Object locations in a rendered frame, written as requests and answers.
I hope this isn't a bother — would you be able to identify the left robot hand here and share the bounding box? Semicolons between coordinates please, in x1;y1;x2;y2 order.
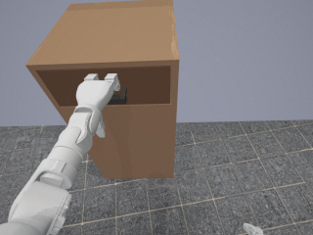
75;73;120;138

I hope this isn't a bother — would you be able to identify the cabinet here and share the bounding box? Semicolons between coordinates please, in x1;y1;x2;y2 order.
25;0;180;179

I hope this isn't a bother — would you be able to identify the right robot hand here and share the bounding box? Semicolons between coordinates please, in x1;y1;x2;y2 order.
243;223;264;235

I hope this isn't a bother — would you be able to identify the drawer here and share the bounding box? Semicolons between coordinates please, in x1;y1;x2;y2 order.
38;66;171;107

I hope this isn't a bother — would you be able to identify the robot left upper arm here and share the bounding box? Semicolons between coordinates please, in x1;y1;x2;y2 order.
0;180;72;235

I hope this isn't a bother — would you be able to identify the handle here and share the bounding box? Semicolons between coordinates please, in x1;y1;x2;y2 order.
108;87;127;105

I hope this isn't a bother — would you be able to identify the robot left forearm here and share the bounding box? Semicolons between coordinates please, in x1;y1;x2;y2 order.
8;104;102;222

